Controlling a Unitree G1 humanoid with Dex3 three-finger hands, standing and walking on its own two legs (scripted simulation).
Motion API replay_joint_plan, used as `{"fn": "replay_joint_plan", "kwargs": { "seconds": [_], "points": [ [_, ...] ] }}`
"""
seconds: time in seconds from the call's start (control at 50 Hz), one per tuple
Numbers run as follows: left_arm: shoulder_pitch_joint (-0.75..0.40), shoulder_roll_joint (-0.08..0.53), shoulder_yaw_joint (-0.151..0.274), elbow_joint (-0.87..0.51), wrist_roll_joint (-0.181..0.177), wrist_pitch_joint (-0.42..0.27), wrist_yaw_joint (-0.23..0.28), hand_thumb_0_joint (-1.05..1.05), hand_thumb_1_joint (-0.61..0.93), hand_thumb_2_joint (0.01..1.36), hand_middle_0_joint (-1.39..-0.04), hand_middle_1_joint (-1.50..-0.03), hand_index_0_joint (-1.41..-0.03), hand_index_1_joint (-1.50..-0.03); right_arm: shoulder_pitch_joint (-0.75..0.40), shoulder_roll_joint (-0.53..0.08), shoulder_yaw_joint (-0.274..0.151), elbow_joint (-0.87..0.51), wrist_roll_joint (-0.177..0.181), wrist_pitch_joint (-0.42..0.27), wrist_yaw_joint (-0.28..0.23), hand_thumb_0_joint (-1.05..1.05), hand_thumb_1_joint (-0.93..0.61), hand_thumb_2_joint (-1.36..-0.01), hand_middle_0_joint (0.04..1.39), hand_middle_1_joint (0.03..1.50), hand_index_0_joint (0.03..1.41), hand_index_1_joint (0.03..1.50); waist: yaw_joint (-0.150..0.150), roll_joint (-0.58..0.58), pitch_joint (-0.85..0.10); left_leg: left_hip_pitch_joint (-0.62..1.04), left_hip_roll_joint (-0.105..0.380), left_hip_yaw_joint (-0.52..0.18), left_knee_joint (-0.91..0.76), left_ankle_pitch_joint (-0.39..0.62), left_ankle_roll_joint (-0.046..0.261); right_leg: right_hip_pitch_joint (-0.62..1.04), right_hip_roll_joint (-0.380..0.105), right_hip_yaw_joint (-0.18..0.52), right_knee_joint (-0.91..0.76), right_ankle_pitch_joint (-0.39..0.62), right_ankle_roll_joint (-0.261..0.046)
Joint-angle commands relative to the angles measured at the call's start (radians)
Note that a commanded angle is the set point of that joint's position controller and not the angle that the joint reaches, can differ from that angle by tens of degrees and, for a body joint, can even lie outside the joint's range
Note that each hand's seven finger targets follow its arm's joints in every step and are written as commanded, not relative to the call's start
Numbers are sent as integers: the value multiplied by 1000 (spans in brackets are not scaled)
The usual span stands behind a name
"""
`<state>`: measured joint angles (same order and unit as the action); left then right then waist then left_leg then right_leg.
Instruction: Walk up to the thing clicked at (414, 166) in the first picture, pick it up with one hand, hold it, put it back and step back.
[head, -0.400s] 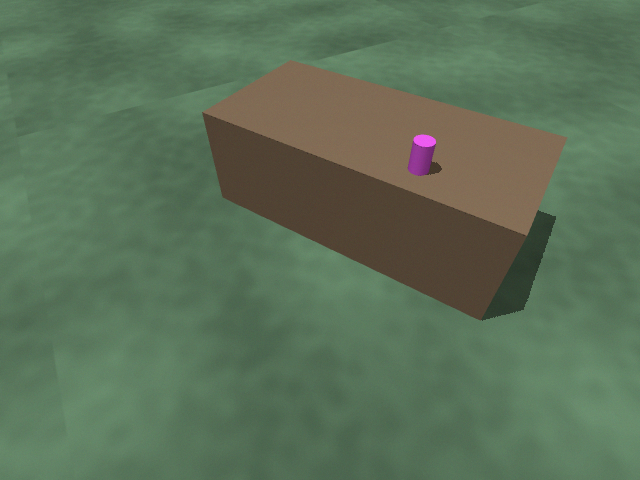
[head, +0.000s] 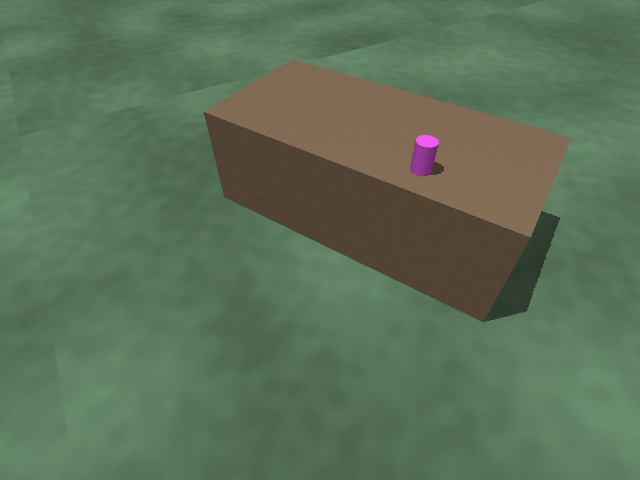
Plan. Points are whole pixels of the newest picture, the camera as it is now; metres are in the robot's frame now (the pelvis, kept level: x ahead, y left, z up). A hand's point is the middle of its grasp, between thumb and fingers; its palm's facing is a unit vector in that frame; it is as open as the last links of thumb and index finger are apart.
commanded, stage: stand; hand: left
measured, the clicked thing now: (423, 156) +1.13 -0.30 -0.28
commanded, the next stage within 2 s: walk up in 0.72 s
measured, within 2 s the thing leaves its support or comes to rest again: neither
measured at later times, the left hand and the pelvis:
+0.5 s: hand out of the picture +0.07 +0.25 -0.16, palm faces -0.02 -0.94 -0.34, open 7.4 cm; pelvis +0.00 +0.00 +0.00, yaw +0 degrees
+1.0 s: hand out of the picture +0.14 +0.24 -0.14, palm faces -0.20 -0.90 -0.39, open 7.4 cm; pelvis +0.04 -0.05 -0.02, yaw -12 degrees
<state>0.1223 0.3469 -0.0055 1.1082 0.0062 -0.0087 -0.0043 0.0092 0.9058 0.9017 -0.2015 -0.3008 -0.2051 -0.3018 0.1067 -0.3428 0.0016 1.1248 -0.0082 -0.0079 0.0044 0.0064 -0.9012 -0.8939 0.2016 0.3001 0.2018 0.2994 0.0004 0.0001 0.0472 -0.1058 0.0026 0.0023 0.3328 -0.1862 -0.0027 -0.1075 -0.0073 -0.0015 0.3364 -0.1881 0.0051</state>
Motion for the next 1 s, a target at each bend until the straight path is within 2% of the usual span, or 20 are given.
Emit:
{"fn": "replay_joint_plan", "kwargs": {
  "seconds": [0.0,0.2,0.32,0.38,0.46,0.5,0.58,0.68,0.7,0.72,0.74,0.76,0.78,0.82,0.84,0.88,0.92,0.94,0.96,0.98],
  "points": [
    [-46,208,38,-65,4,-25,19,0,900,900,-200,-300,-200,-300,-40,-211,-38,-60,1,-24,-14,0,-900,-900,200,300,200,300,-2,2,-77,22,122,-97,-44,171,27,3,-122,86,-47,169,-29],
    [-44,211,40,-63,4,-24,17,0,900,900,-200,-300,-200,-300,-34,-212,-39,-58,-1,-23,-14,0,-900,-900,200,300,200,300,-2,8,-60,3,120,-95,-58,125,28,8,-124,92,-63,133,-29],
    [-42,211,40,-65,5,-24,16,0,900,900,-200,-300,-200,-300,-40,-219,-41,-59,0,-27,-14,0,-900,-900,200,300,200,300,3,-1,-60,18,124,-99,-60,140,27,-3,-120,87,-61,120,-30],
    [-38,209,39,-60,4,-24,17,0,900,900,-200,-300,-200,-300,-41,-216,-42,-57,1,-22,-13,0,-900,-900,200,300,200,300,1,-11,-44,7,121,-102,-64,105,31,-13,-119,88,-72,92,-30],
    [-35,212,38,-60,3,-26,15,0,900,900,-200,-300,-200,-300,-37,-215,-40,-57,0,-24,-11,0,-900,-900,200,300,200,300,1,-1,-44,11,118,-101,-66,114,27,-16,-120,91,-71,97,-32],
    [-37,216,39,-64,4,-27,17,0,900,900,-200,-300,-200,-300,-32,-215,-42,-57,1,-24,-11,0,-900,-900,200,300,200,300,0,-1,-72,24,122,-98,-53,142,30,5,-126,93,-64,142,-33],
    [-28,205,36,-59,3,-25,15,0,900,900,-200,-300,-200,-300,-38,-217,-40,-57,0,-23,-12,0,-900,-900,200,300,200,300,6,1,-40,4,121,-102,-60,119,31,-8,-120,89,-70,114,-29],
    [-36,217,40,-62,4,-26,17,0,900,900,-200,-300,-200,-300,-25,-217,-41,-60,0,-22,-13,0,-900,-900,200,300,200,300,-4,-2,-64,18,122,-99,-55,127,31,2,-126,95,-67,133,-32],
    [23,300,119,-150,31,-10,-22,0,900,900,-200,-300,-200,-300,26,-337,-123,-142,-28,-49,-3,0,-900,-900,200,300,200,300,-35,-23,-100,186,114,-61,53,-326,91,-219,-48,138,32,-292,-70],
    [-55,268,110,-167,32,1,-40,0,900,900,-200,-300,-200,-300,92,-355,-142,-118,-32,-55,0,0,-900,-900,200,300,200,300,-86,61,-20,304,178,-136,-13,-495,132,-507,-26,89,130,-385,-55],
    [-142,235,112,-213,33,6,-54,0,900,900,-200,-300,-200,-300,149,-389,-167,-124,-28,-58,-4,0,-900,-900,200,300,200,300,-137,208,35,251,369,-320,-174,-592,210,-614,-7,16,418,-295,-41],
    [-136,246,117,-243,38,6,-59,0,900,900,-200,-300,-200,-300,117,-396,-171,-166,-26,-66,-5,0,-900,-900,200,300,200,300,-113,150,80,161,496,-391,-224,-529,269,-650,-76,72,560,-284,-28],
    [-100,258,120,-240,35,1,-65,0,900,900,-200,-300,-200,-300,84,-375,-165,-192,-25,-73,-4,0,-900,-900,200,300,200,300,-73,61,79,79,488,-370,-224,-468,259,-597,-114,103,599,-247,-26],
    [33,258,129,-228,25,7,-90,0,900,900,-200,-300,-200,-300,12,-351,-163,-235,-33,-80,-2,0,-900,-900,200,300,200,300,-1,87,26,56,422,-229,-214,-459,220,-509,-143,93,584,-204,-20],
    [59,257,132,-225,23,8,-103,0,900,900,-200,-300,-200,-300,-14,-353,-165,-255,-39,-79,4,0,-900,-900,200,300,200,300,10,135,36,18,381,-149,-206,-432,201,-459,-137,52,539,-201,-14],
    [61,240,136,-241,22,8,-119,0,900,900,-200,-300,-200,-300,-33,-344,-166,-280,-48,-80,15,0,-900,-900,200,300,200,300,11,174,50,-71,305,-6,-162,-387,160,-335,-120,-8,424,-171,-9],
    [99,235,143,-241,25,3,-120,0,900,900,-200,-300,-200,-300,-41,-351,-168,-290,-50,-75,22,0,-900,-900,200,300,200,300,23,176,34,-115,277,58,-84,-382,145,-231,-93,-71,362,-125,-11],
    [121,235,145,-236,27,-3,-115,0,900,900,-200,-300,-200,-300,-33,-339,-165,-292,-50,-69,24,0,-900,-900,200,300,200,300,25,135,19,-123,258,89,-10,-365,143,-184,-66,-108,323,-106,-15],
    [167,239,149,-223,31,-7,-108,0,900,900,-200,-300,-200,-300,-28,-334,-162,-295,-44,-62,24,0,-900,-900,200,300,200,300,45,94,6,-172,247,122,62,-419,137,-105,-48,-144,305,-50,-17],
    [240,263,162,-204,37,-15,-97,0,900,900,-200,-300,-200,-300,-23,-312,-154,-301,-44,-54,25,0,-900,-900,200,300,200,300,75,-4,-19,-239,214,149,215,-427,125,2,-6,-164,278,-79,-21]
  ]
}}
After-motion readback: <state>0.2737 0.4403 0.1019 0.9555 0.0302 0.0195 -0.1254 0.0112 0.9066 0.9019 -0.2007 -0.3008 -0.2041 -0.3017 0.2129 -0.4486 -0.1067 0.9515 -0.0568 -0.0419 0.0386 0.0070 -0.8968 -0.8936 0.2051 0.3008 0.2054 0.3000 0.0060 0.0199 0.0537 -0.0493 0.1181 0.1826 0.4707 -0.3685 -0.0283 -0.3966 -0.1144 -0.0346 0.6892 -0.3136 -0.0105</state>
